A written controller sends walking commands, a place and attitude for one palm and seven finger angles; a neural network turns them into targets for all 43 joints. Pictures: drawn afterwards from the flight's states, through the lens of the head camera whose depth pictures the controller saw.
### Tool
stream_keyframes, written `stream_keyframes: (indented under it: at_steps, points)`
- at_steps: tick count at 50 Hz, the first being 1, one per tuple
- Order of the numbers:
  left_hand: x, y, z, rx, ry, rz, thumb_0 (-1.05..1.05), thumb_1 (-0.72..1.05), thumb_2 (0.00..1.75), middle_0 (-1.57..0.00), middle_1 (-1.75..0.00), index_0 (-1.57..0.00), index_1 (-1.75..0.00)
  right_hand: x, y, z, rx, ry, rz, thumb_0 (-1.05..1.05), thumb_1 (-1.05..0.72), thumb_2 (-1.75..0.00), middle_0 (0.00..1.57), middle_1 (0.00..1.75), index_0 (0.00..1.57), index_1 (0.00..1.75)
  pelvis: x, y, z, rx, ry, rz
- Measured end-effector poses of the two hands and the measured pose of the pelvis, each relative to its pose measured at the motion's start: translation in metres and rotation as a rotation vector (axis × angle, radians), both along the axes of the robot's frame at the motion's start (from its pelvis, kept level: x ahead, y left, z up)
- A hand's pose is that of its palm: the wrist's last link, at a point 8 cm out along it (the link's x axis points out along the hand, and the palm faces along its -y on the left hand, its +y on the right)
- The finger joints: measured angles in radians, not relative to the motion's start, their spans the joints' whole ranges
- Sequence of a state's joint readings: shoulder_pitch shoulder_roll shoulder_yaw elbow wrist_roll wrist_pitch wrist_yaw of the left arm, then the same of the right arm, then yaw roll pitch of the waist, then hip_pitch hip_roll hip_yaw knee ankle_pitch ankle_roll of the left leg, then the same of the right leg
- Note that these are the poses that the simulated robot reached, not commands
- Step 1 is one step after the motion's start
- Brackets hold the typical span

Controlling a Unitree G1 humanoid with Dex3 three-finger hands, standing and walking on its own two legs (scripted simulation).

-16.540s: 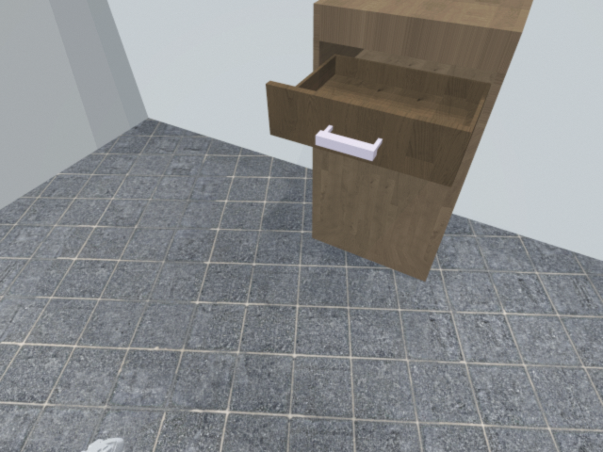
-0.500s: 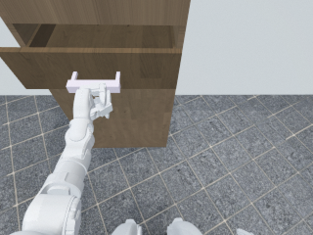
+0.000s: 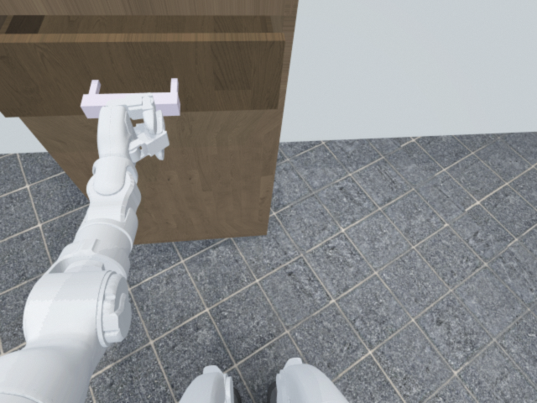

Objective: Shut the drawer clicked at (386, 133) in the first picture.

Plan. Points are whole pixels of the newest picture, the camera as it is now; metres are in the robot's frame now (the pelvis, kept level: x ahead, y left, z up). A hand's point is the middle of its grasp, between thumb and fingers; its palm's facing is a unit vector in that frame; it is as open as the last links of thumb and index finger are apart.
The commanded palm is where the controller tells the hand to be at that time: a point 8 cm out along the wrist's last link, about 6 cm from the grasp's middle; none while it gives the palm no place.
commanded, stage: push the drawer shut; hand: left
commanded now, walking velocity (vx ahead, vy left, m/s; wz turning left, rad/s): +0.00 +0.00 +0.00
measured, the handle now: (134, 95) +0.58 +0.16 +0.08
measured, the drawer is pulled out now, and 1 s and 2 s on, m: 0.06 0.00 0.00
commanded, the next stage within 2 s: pull the fist back off the drawer in 0.76 s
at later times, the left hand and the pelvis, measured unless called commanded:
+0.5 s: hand (161, 103) +0.56 +0.12 +0.08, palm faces +0.01 -1.00 -0.03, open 3.3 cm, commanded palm +0.56 +0.16 +0.08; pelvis +0.01 +0.01 -0.01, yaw -1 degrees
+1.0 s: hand (154, 101) +0.57 +0.13 +0.08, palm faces +0.01 -1.00 -0.04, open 3.4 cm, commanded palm +0.58 +0.15 +0.08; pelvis -0.01 +0.02 -0.01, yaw +0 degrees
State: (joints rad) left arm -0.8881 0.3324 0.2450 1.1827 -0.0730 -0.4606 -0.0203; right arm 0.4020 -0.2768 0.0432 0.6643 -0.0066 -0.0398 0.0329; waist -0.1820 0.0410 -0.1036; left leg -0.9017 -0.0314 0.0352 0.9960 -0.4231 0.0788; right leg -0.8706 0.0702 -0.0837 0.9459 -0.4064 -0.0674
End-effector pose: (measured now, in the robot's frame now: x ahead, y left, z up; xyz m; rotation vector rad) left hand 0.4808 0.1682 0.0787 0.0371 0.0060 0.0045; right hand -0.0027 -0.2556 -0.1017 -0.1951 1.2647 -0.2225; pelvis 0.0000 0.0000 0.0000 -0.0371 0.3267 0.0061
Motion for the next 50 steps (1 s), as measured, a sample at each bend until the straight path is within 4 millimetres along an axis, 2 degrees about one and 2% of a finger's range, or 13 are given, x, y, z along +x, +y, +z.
stream_keyframes:
  at_steps: [25,36,50]
  points:
    - [0.059,0.001,0.002,-0.004,0.013,0.003,0.06,0.69,0.90,-1.40,-1.60,-1.40,-1.60,-0.034,0.017,0.005,-0.012,0.149,-0.048,0.00,-0.91,-0.89,0.20,0.30,0.20,0.30,0.010,0.011,-0.008,-0.027,0.081,-0.001]
    - [0.063,0.011,0.000,0.001,0.016,0.010,0.03,0.56,0.90,-1.40,-1.60,-1.40,-1.60,-0.047,0.022,0.006,-0.022,0.191,-0.046,0.00,-0.91,-0.89,0.20,0.30,0.21,0.30,0.005,0.014,-0.011,-0.043,0.097,0.014]
    - [0.064,0.012,0.002,0.002,0.023,0.009,0.05,0.53,0.91,-1.40,-1.60,-1.40,-1.60,-0.065,0.025,0.011,-0.049,0.204,-0.033,0.00,-0.91,-0.89,0.20,0.30,0.20,0.30,-0.005,0.019,-0.014,-0.054,0.111,0.027]
